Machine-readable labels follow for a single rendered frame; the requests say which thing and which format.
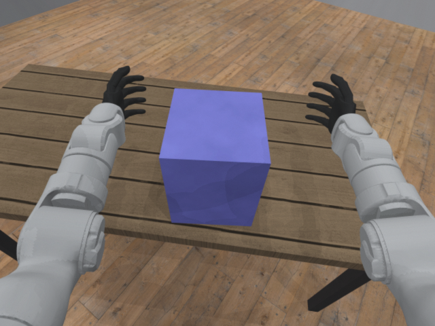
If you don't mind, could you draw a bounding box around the left robot upper arm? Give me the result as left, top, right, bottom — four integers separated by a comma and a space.
0, 206, 105, 326

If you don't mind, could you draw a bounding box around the robot left forearm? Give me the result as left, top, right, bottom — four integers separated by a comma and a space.
17, 103, 126, 265

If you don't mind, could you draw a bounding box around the right robot upper arm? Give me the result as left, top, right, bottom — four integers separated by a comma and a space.
360, 215, 435, 326

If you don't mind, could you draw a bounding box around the table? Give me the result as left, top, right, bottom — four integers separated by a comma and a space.
0, 64, 372, 312

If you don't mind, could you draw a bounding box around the robot right hand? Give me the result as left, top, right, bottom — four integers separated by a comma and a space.
305, 74, 356, 134

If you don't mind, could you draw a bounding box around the carton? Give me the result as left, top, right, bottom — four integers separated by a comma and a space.
159, 88, 271, 226

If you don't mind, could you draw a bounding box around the robot right forearm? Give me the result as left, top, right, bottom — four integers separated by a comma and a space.
331, 113, 435, 223

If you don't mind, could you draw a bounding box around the robot left hand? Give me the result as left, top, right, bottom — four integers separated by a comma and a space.
102, 66, 146, 119

